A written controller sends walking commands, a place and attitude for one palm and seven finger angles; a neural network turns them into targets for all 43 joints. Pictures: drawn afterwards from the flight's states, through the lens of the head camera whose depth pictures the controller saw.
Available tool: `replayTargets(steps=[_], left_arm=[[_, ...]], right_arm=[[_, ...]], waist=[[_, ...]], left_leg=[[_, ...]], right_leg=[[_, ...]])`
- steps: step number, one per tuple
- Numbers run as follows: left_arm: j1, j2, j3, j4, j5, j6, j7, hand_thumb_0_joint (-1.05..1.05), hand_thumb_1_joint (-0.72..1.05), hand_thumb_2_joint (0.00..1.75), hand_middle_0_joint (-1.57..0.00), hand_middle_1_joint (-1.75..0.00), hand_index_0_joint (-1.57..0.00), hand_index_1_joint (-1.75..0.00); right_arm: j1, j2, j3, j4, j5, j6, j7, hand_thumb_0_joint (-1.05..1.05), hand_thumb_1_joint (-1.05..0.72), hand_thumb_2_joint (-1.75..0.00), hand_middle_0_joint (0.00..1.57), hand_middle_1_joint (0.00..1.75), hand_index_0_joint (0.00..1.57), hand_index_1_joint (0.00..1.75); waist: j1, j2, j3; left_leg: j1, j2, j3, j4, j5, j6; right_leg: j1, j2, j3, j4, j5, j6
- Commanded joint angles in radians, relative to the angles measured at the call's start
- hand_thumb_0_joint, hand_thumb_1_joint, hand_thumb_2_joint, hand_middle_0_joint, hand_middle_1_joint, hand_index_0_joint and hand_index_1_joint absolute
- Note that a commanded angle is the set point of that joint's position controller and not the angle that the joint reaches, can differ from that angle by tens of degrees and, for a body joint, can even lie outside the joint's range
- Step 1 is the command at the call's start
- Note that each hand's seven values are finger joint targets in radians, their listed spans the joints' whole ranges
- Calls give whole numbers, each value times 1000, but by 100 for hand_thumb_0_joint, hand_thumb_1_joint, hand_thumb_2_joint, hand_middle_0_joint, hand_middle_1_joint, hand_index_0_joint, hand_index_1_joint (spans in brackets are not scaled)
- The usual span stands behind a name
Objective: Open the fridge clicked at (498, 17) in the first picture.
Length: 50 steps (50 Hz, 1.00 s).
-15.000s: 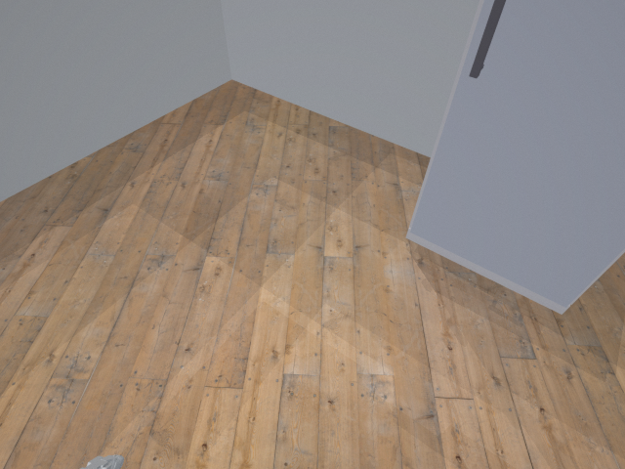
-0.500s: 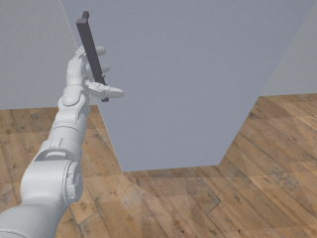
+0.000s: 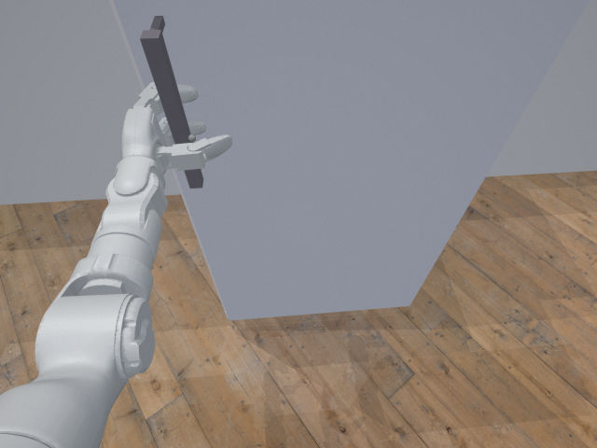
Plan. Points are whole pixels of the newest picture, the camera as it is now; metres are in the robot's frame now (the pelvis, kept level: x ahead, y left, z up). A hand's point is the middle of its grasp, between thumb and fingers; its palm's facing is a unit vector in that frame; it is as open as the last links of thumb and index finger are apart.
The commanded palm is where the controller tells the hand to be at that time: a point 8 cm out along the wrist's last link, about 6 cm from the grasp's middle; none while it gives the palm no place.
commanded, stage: grip the handle and tug to test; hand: left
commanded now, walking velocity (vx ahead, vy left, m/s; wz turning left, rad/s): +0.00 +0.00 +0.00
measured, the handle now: (180, 113) +0.54 +0.16 +0.15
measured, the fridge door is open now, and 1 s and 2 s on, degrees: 0 2 30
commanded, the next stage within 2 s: pull the door a little, standing still in 1.02 s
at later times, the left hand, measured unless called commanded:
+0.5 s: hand (192, 137) +0.49 +0.13 +0.16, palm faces +0.06 -1.00 +0.01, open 5.6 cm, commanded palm +0.45 +0.18 +0.16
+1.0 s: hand (192, 147) +0.47 +0.13 +0.16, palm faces +0.05 -1.00 +0.02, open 5.8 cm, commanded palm +0.42 +0.18 +0.16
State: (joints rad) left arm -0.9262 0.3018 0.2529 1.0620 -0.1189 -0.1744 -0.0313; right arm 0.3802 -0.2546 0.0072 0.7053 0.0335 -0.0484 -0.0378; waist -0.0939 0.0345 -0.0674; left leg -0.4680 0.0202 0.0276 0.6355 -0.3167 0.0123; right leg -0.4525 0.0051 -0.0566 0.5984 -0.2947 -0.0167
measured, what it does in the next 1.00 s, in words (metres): stands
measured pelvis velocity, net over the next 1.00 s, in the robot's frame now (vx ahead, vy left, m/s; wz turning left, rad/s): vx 0.03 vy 0.00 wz -0.03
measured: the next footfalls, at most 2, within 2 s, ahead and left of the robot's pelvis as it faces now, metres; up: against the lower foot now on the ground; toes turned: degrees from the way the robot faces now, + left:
none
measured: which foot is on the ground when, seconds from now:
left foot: down 0.00-1.00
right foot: down 0.00-1.00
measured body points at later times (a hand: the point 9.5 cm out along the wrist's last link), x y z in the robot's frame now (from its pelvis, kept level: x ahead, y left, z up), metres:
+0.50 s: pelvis +0.01 +0.00 +0.00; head +0.05 -0.01 +0.45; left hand +0.48 +0.19 +0.16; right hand +0.06 -0.26 -0.12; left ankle +0.00 +0.11 -0.73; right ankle +0.00 -0.11 -0.73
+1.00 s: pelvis +0.03 +0.00 +0.01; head +0.05 -0.02 +0.46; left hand +0.46 +0.18 +0.16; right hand +0.10 -0.26 -0.11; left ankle +0.00 +0.11 -0.73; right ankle +0.00 -0.11 -0.73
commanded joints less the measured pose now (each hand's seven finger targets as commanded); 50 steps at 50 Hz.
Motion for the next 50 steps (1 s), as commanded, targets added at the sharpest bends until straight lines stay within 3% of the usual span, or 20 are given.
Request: replayTargets(steps=[1, 4, 6, 8, 10, 14, 16, 18, 21, 22, 26, 30, 32, 34, 37, 40, 42, 43, 46, 50], left_arm=[[-541, 178, 12, -244, -1, -80, -10, 0, 48, 72, -41, -134, -41, -134], [-525, 154, -5, -247, -4, -77, -16, 0, 62, 78, -42, -136, -42, -136], [-516, 198, 28, -235, -1, -78, -13, 0, 71, 82, -43, -137, -43, -137], [-526, 164, 0, -240, -3, -74, -16, 0, 81, 86, -44, -139, -44, -139], [-514, 183, 21, -249, -4, -76, -13, 0, 90, 90, -45, -140, -45, -140], [-485, 154, 3, -294, -12, -71, -18, 0, 90, 90, -45, -140, -45, -140], [-461, 182, 32, -284, -15, -65, -14, 0, 90, 90, -45, -140, -45, -140], [-488, 159, 4, -298, -14, -58, -17, 0, 90, 90, -45, -140, -45, -140], [-461, 148, -4, -341, -10, -56, -15, 0, 90, 90, -45, -140, -45, -140], [-474, 126, -20, -358, -14, -54, -14, 0, 90, 90, -45, -140, -45, -140], [-443, 168, 15, -327, -13, -38, -10, 0, 90, 90, -45, -140, -45, -140], [-450, 168, 15, -355, -10, -35, -13, 0, 90, 90, -45, -140, -45, -140], [-416, 130, -12, -373, -12, -29, -15, 0, 90, 90, -45, -140, -45, -140], [-392, 124, -9, -380, -19, -20, -15, 0, 90, 90, -45, -140, -45, -140], [-342, 128, -1, -436, -23, -13, -18, 0, 90, 90, -45, -140, -45, -140], [-242, 126, 7, -491, -33, 2, -21, 0, 90, 90, -45, -140, -45, -140], [-215, 93, -17, -579, -37, 12, -20, 0, 90, 90, -45, -140, -45, -140], [-184, 63, -37, -593, -39, 25, -19, 0, 90, 90, -45, -140, -45, -140], [-87, 106, 12, -662, -45, 53, -10, 0, 90, 90, -45, -140, -45, -140], [-32, 79, -7, -780, -49, 87, -5, 0, 90, 90, -45, -140, -45, -140]], right_arm=[[59, -150, -48, -91, -5, -34, -10, 0, -90, -90, 20, 30, 20, 30], [54, -147, -47, -94, -4, -36, -8, 0, -90, -90, 20, 30, 20, 30], [59, -152, -49, -91, -3, -33, -10, 0, -90, -90, 20, 30, 20, 30], [56, -149, -47, -95, -3, -35, -9, 0, -90, -90, 20, 30, 20, 30], [61, -152, -51, -94, -4, -35, -9, 0, -90, -90, 20, 30, 20, 30], [48, -147, -52, -103, -1, -34, -7, 0, -90, -90, 20, 30, 20, 30], [50, -150, -52, -101, -2, -32, -7, 0, -90, -90, 20, 30, 20, 30], [44, -148, -51, -104, 0, -29, -9, 0, -90, -90, 20, 30, 20, 30], [33, -142, -52, -109, 1, -27, -8, 0, -90, -90, 20, 30, 20, 30], [33, -141, -51, -109, 0, -29, -6, 0, -90, -90, 20, 30, 20, 30], [33, -147, -51, -110, 1, -21, -9, 0, -90, -90, 20, 30, 20, 30], [33, -144, -51, -112, -2, -14, -11, 0, -90, -90, 20, 30, 20, 30], [18, -138, -51, -121, 2, -13, -8, 0, -90, -90, 20, 30, 20, 30], [18, -139, -53, -123, 1, -13, -6, 0, -90, -90, 20, 30, 20, 30], [2, -136, -54, -139, 2, -7, -5, 0, -90, -90, 20, 30, 20, 30], [-8, -137, -55, -153, 4, -2, -4, 0, -90, -90, 20, 30, 20, 30], [-28, -127, -57, -165, 7, -3, 0, 0, -90, -90, 20, 30, 20, 30], [-32, -125, -57, -169, 9, -4, 2, 0, -90, -90, 20, 30, 20, 30], [-46, -127, -57, -179, 7, -1, 1, 0, -90, -90, 20, 30, 20, 30], [-73, -121, -57, -193, 7, 1, -2, 0, -90, -90, 20, 30, 20, 30]], waist=[[-17, -17, -365], [-15, 0, -355], [-10, -23, -358], [-18, -26, -342], [-10, -20, -365], [-3, 3, -384], [1, -25, -375], [-11, -42, -356], [4, 28, -390], [-2, 23, -390], [1, -52, -359], [7, -4, -386], [11, 10, -386], [13, -19, -389], [32, 0, -411], [52, -32, -424], [61, 10, -434], [59, -10, -422], [84, -29, -413], [91, -49, -402]], left_leg=[[223, -16, -45, -51, 287, 18], [220, -17, -40, -49, 290, 16], [206, -17, -41, -50, 279, 19], [203, -17, -42, -55, 272, 18], [221, -17, -41, -48, 301, 20], [248, -13, -39, -46, 342, 15], [234, -14, -36, -46, 344, 18], [223, -15, -32, -51, 331, 21], [270, -13, -34, -45, 384, 15], [280, -11, -38, -44, 393, 14], [233, -13, -30, -51, 372, 21], [253, -18, -30, -46, 399, 19], [270, -15, -31, -45, 420, 17], [267, -14, -29, -47, 424, 18], [280, -16, -23, -47, 467, 20], [282, -13, -19, -51, 523, 21], [319, -8, -20, -50, 576, 18], [325, -6, -18, -51, 580, 20], [311, -7, -10, -62, 619, 23], [332, -7, -5, -75, 645, 25]], right_leg=[[113, 24, 23, -55, 322, -5], [111, 25, 24, -55, 327, -6], [121, 25, 26, -57, 323, -5], [114, 25, 22, -58, 316, -4], [125, 26, 22, -54, 333, -7], [127, 28, 22, -50, 364, -8], [140, 28, 22, -52, 376, -6], [146, 28, 23, -56, 381, -3], [141, 26, 22, -49, 399, -8], [134, 27, 19, -50, 401, -7], [165, 27, 22, -56, 418, -3], [180, 23, 22, -51, 437, -8], [168, 25, 20, -50, 440, -8], [180, 25, 18, -51, 454, -6], [212, 24, 22, -47, 496, -7], [264, 23, 17, -46, 547, -8], [260, 23, 17, -46, 561, -8], [256, 26, 15, -50, 564, -5], [310, 22, 16, -53, 622, -5], [347, 16, 12, -64, 656, -4]])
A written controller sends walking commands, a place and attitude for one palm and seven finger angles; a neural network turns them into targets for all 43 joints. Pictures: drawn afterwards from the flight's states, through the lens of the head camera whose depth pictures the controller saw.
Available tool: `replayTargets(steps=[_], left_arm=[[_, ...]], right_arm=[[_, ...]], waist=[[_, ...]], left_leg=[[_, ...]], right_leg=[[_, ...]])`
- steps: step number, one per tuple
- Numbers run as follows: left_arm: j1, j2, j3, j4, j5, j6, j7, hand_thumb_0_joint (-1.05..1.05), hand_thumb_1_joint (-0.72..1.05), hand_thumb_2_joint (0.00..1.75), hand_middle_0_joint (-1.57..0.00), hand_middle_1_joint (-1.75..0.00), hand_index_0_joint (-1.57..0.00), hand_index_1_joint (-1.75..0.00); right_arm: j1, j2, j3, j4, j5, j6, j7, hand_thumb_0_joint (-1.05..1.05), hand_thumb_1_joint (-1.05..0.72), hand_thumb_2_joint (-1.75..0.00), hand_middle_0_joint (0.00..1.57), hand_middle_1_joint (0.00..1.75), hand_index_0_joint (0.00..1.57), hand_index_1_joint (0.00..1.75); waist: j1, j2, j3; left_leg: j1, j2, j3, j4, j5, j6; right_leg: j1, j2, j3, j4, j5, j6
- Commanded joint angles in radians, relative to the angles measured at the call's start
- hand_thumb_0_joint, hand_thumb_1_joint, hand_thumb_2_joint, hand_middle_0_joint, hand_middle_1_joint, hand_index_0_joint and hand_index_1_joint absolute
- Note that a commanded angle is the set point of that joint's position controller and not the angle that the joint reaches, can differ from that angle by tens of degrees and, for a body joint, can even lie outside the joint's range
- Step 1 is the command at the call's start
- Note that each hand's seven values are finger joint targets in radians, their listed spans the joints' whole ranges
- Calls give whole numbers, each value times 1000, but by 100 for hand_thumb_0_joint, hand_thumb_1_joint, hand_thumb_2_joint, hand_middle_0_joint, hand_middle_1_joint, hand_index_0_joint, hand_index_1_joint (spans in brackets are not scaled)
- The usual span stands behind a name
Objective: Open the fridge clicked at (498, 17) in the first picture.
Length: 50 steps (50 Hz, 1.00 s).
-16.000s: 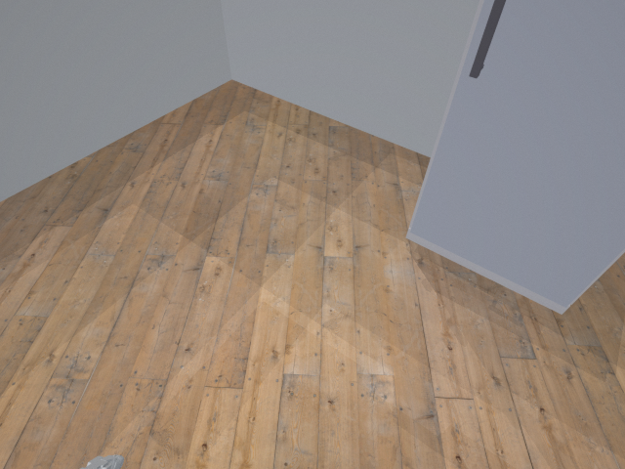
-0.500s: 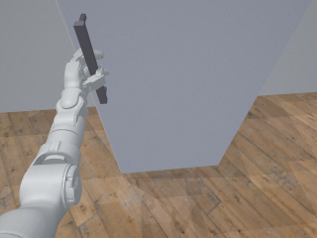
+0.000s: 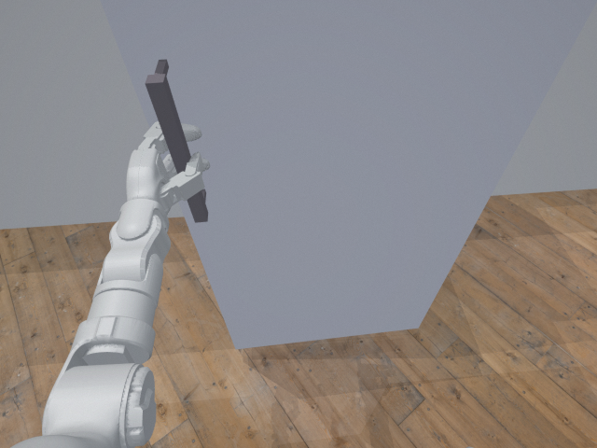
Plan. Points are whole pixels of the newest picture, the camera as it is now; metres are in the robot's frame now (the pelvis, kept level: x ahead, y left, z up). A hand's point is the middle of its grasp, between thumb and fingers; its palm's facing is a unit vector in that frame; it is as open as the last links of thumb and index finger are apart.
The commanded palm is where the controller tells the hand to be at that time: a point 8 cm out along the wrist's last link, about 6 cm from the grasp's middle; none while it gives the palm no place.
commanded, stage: grip the handle and tug to test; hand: left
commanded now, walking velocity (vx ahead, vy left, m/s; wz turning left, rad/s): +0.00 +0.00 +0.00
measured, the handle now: (184, 151) +0.49 +0.17 +0.15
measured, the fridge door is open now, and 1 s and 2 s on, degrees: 2 30 62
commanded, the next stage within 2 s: pull the door a little, standing still in 0.02 s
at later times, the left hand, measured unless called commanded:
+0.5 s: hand (204, 233) +0.34 +0.12 +0.15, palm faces +0.04 -1.00 -0.06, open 6.0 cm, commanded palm +0.31 +0.17 +0.15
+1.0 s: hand (267, 353) +0.20 +0.03 +0.14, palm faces +0.03 -0.98 -0.18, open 6.4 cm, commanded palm +0.16 +0.08 +0.15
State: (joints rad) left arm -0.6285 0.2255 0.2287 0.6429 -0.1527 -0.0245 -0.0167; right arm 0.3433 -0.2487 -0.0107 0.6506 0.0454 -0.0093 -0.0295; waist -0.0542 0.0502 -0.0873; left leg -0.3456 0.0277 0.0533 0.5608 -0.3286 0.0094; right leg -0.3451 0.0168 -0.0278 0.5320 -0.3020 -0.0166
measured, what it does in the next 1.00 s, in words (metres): shifts its weight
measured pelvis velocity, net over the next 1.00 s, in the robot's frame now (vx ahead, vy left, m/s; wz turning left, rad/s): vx -0.09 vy -0.07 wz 0.12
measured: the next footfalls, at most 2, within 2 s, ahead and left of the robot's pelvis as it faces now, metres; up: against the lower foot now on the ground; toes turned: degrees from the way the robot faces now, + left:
left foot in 1.16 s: -0.06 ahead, +0.03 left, +0.00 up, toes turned +17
right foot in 1.38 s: -0.02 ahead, -0.34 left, +0.00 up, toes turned +29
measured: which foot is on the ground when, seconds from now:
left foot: down 0.00-1.00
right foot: down 0.00-1.00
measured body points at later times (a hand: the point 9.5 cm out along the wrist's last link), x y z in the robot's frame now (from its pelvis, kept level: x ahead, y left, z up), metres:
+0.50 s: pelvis -0.02 -0.01 +0.00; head -0.04 -0.03 +0.45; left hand +0.33 +0.17 +0.15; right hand +0.14 -0.24 -0.09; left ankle -0.03 +0.11 -0.73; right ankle -0.03 -0.11 -0.73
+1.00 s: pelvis -0.09 -0.07 +0.00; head -0.05 -0.10 +0.45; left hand +0.19 +0.09 +0.15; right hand +0.10 -0.26 -0.12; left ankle -0.03 +0.11 -0.73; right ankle -0.03 -0.11 -0.73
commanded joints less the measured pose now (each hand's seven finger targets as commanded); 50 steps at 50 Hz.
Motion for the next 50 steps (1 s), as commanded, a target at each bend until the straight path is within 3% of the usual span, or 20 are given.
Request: replayTargets(steps=[1, 2, 4, 7, 13, 15, 19, 21, 22, 23, 24, 28, 31, 35, 38, 42, 45, 46, 49, 50], left_arm=[[-311, 162, 27, -370, -13, -51, -17, 0, 90, 90, -45, -140, -45, -140], [-339, 149, 3, -378, -9, -38, -15, 0, 90, 90, -45, -140, -45, -140], [-390, 129, -16, -374, -5, -17, -5, 0, 90, 90, -45, -140, -45, -140], [-474, 148, -13, -350, 8, 1, 18, 0, 90, 90, -45, -140, -45, -140], [-314, 73, -49, -400, -11, -8, 14, 0, 90, 90, -45, -140, -45, -140], [-241, 71, -50, -431, -13, -15, 11, 0, 90, 90, -45, -140, -45, -140], [-108, 39, -68, -576, -23, -10, 8, 0, 90, 90, -45, -140, -45, -140], [-59, 54, -70, -672, -21, -1, 14, 0, 90, 90, -45, -140, -45, -140], [-215, 221, -80, -731, 63, -74, 49, 0, 90, 90, -45, -140, -45, -140], [-77, 128, -118, -628, 72, -85, 66, 0, 90, 90, -45, -140, -45, -140], [7, 87, -160, -633, 79, -91, 70, 0, 90, 90, -45, -140, -45, -140], [66, 72, -199, -789, 92, -130, 79, 0, 90, 90, -45, -140, -45, -140], [140, 65, -214, -868, 99, -138, 84, 0, 90, 90, -45, -140, -45, -140], [228, 40, -250, -967, 110, -138, 85, 0, 90, 90, -45, -140, -45, -140], [285, 17, -270, -1020, 117, -130, 83, 0, 90, 90, -45, -140, -45, -140], [353, -2, -293, -1111, 134, -123, 75, 0, 90, 90, -45, -140, -45, -140], [402, 1, -302, -1166, 146, -119, 71, 0, 90, 90, -45, -140, -45, -140], [416, -7, -307, -1183, 144, -116, 69, 0, 90, 90, -45, -140, -45, -140], [433, 6, -309, -1253, 150, -101, 76, 0, 90, 90, -45, -140, -45, -140], [464, 14, -302, -1259, 149, -97, 82, 0, 90, 90, -45, -140, -45, -140]], right_arm=[[-47, -123, -38, -139, -3, -37, -12, 0, -90, -90, 20, 30, 20, 30], [-55, -121, -33, -134, -1, -33, -15, 0, -90, -90, 20, 30, 20, 30], [-64, -118, -33, -127, -1, -31, -23, 0, -90, -90, 20, 30, 20, 30], [-79, -115, -23, -114, -4, -24, -36, 0, -90, -90, 20, 30, 20, 30], [-139, -101, -11, -150, -4, -36, -36, 0, -90, -90, 20, 30, 20, 30], [-151, -104, -11, -165, -4, -38, -33, 0, -90, -90, 20, 30, 20, 30], [-209, -88, -3, -203, 0, -51, -26, 0, -90, -90, 20, 30, 20, 30], [-235, -86, 1, -219, 1, -51, -24, 0, -90, -90, 20, 30, 20, 30], [-250, -100, 0, -207, -14, -45, -49, 0, -90, -90, 20, 30, 20, 30], [-239, -85, 2, -182, -28, -33, -57, 0, -90, -90, 20, 30, 20, 30], [-242, -87, -2, -189, -35, -21, -59, 0, -90, -90, 20, 30, 20, 30], [-258, -76, -1, -211, -45, 9, -62, 0, -90, -90, 20, 30, 20, 30], [-268, -69, 1, -224, -48, 30, -58, 0, -90, -90, 20, 30, 20, 30], [-278, -55, 6, -242, -48, 49, -53, 0, -90, -90, 20, 30, 20, 30], [-294, -45, 5, -246, -49, 49, -52, 0, -90, -90, 20, 30, 20, 30], [-304, -43, -9, -239, -60, 39, -55, 0, -90, -90, 20, 30, 20, 30], [-305, -35, -20, -228, -56, 16, -53, 0, -90, -90, 20, 30, 20, 30], [-308, -21, -20, -226, -50, 8, -53, 0, -90, -90, 20, 30, 20, 30], [-290, 11, -23, -209, -37, -18, -55, 0, -90, -90, 20, 30, 20, 30], [-293, 4, -29, -198, -34, -33, -55, 0, -90, -90, 20, 30, 20, 30]], waist=[[53, -52, -379], [40, -38, -346], [19, -73, -305], [4, -48, -268], [49, -61, -296], [63, -105, -300], [87, -79, -277], [95, -58, -267], [46, -21, -117], [42, -70, -95], [46, -91, -93], [31, -42, -187], [26, -5, -209], [16, 2, -196], [7, 29, -148], [3, 41, -121], [3, 3, -152], [4, -28, -162], [-2, -170, -179], [8, -184, -166]], left_leg=[[212, -16, -26, -4, 644, 28], [212, -16, -28, -10, 622, 26], [211, -18, -33, -16, 561, 27], [209, -26, -38, -26, 483, 26], [217, -30, -40, -44, 452, 21], [209, -29, -44, -51, 452, 22], [221, -29, -32, -66, 426, 21], [221, -27, -30, -78, 416, 20], [174, 10, -43, -49, 353, 43], [186, 18, -69, -49, 329, 38], [204, 25, -71, -56, 337, 35], [306, 62, -93, -106, 550, 33], [323, 80, -111, -135, 629, 30], [281, 89, -146, -194, 579, 28], [179, 133, -227, -259, 435, 48], [89, 192, -333, -285, 312, 93], [51, 156, -294, -255, 241, 80], [40, 129, -254, -238, 198, 66], [114, -16, -57, -47, 109, 6], [98, -28, -37, 47, 58, -1]], right_leg=[[238, 5, -12, -2, 666, -2], [220, 4, -13, -11, 645, -2], [193, 6, -18, -23, 602, 0], [163, 2, -15, -39, 534, -2], [207, -4, -21, -37, 506, -9], [237, -6, -25, -36, 501, -10], [248, -8, -20, -45, 496, -9], [264, -12, -19, -50, 484, -10], [161, -92, 54, -143, 413, 17], [135, -102, 43, -160, 341, 16], [123, -101, 40, -171, 319, 19], [161, -72, 5, -118, 378, 29], [173, -54, -6, -98, 372, 34], [180, -32, -17, -87, 269, 42], [159, -16, 0, -37, 136, 43], [150, -19, 33, -4, 54, 34], [212, -35, 40, -57, 112, 30], [230, -45, 34, -82, 118, 29], [138, -154, 38, -252, 15, 11], [114, -188, 45, -281, 8, 8]])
